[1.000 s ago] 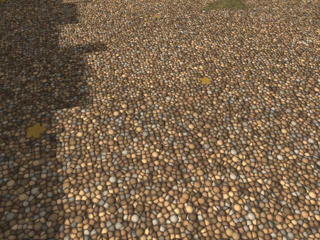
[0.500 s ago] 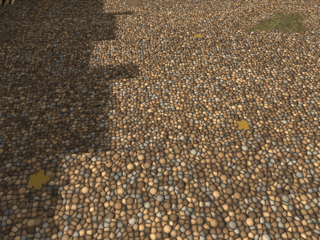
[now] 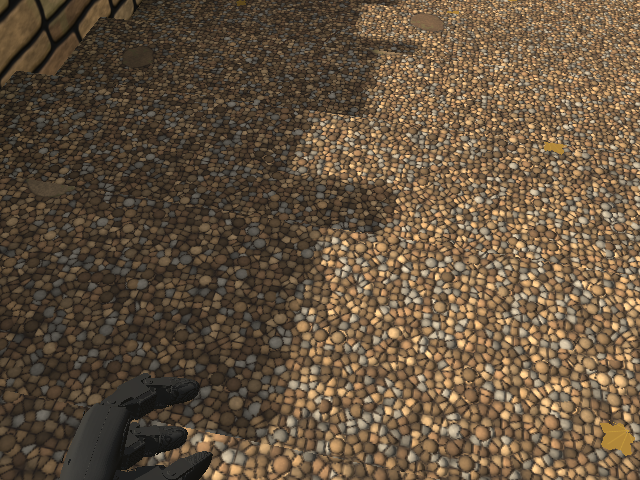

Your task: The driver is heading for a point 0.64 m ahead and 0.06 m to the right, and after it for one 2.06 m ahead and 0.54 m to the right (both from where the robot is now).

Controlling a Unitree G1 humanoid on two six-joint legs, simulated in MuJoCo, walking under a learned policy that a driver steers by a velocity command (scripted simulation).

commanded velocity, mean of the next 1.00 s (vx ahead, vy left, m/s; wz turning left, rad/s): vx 0.65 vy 0.00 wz -0.18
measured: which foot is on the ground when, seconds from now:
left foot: down 0.00-0.10, up 0.12-0.64, down 0.66-1.00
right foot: up 0.00-0.06, down 0.08-0.64, up 0.66-0.98, down 1.00-1.00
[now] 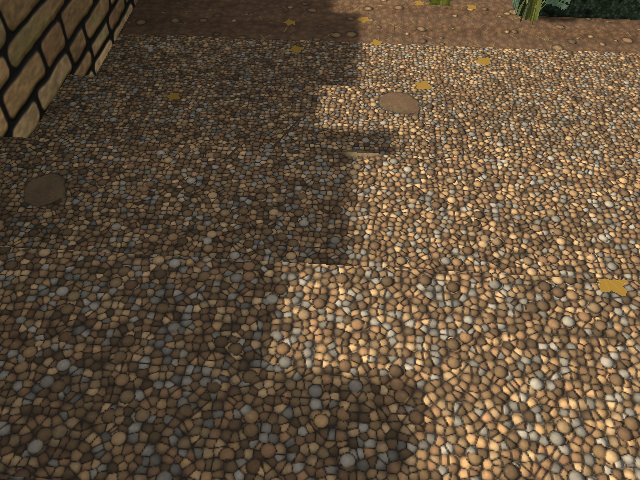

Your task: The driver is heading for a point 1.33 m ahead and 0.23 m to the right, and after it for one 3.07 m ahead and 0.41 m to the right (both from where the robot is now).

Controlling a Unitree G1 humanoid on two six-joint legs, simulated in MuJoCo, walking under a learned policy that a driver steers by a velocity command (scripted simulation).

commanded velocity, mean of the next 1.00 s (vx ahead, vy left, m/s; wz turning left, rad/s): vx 0.03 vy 0.00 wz -0.22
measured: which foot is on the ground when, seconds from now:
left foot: down 0.00-0.02, up 0.04-0.34, down 0.36-0.72, up 0.74-1.00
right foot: down 0.00-0.38, up 0.40-0.64, down 0.66-1.00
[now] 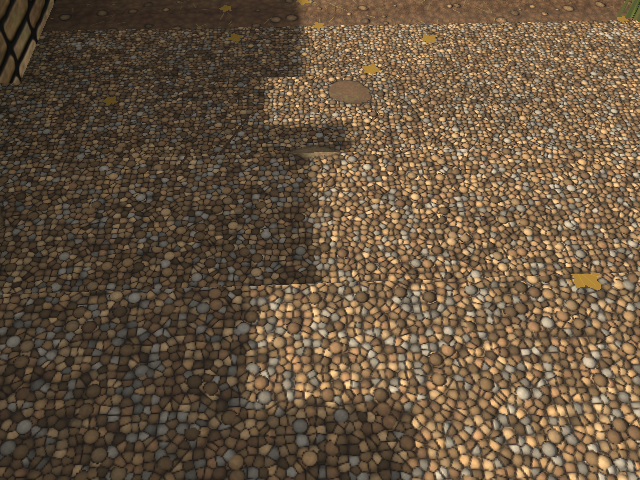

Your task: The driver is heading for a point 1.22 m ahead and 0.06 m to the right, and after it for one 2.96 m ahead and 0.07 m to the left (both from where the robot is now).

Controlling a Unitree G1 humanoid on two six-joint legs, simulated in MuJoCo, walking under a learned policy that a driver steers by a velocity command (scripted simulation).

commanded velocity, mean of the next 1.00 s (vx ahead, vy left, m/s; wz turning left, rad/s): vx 0.73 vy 0.00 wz -0.20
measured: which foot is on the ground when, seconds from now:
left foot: up 0.00-0.00, down 0.02-0.60, up 0.62-0.98, down 1.00-1.00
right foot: down 0.00-0.02, up 0.04-0.56, down 0.58-0.98, up 1.00-1.00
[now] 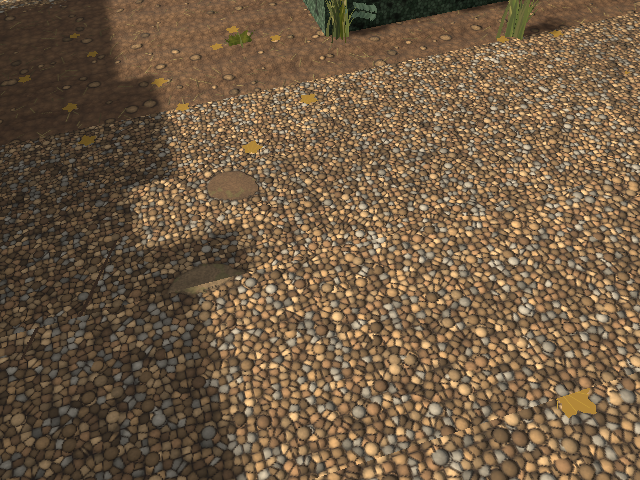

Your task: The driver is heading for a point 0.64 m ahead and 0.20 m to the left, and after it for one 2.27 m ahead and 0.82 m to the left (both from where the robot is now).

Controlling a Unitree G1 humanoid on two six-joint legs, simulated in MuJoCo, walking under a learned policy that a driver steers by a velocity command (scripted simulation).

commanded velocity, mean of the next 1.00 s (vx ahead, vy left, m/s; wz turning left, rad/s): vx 0.74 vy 0.00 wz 0.60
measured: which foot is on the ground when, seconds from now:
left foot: down 0.00-0.32, up 0.34-0.76, down 0.78-1.00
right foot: up 0.00-0.28, down 0.30-0.72, up 0.74-1.00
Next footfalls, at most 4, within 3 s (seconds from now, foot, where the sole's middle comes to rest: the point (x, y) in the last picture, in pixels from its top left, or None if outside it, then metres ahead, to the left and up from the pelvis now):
0.30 right None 0.48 -0.12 -0.81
0.78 left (299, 412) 0.78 0.18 -0.99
1.06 right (322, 309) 1.11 0.14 -0.99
1.36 left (269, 371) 0.89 0.27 -0.99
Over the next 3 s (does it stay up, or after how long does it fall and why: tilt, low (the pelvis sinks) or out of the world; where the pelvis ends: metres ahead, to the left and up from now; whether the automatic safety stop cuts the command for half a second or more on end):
stays up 1.10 0.17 -0.22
